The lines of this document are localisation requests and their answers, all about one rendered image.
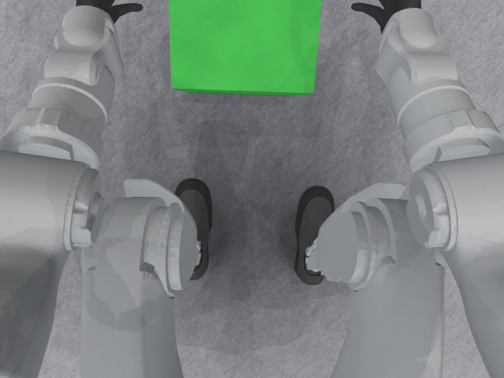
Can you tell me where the left robot foot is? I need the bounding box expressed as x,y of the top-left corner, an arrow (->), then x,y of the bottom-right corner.
175,179 -> 212,280

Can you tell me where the right robot upper arm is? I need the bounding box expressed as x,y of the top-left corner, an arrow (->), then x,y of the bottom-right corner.
406,153 -> 504,378

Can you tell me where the carton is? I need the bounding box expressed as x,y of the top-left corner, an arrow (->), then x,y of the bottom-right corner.
169,0 -> 321,97

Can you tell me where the left robot upper arm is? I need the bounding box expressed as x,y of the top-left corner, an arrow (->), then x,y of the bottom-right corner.
0,150 -> 104,378

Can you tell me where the left robot hand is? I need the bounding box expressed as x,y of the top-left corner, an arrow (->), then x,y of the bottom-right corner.
76,0 -> 143,24

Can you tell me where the robot left forearm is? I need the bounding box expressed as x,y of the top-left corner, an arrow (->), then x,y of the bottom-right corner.
0,6 -> 124,169

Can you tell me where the robot left thigh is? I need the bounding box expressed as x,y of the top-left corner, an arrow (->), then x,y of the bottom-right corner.
80,197 -> 194,378

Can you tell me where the robot right forearm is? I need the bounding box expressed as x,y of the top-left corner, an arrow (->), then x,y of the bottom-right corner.
375,8 -> 504,174

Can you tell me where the right robot hand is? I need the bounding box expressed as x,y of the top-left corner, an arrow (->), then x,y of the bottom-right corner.
351,0 -> 421,35

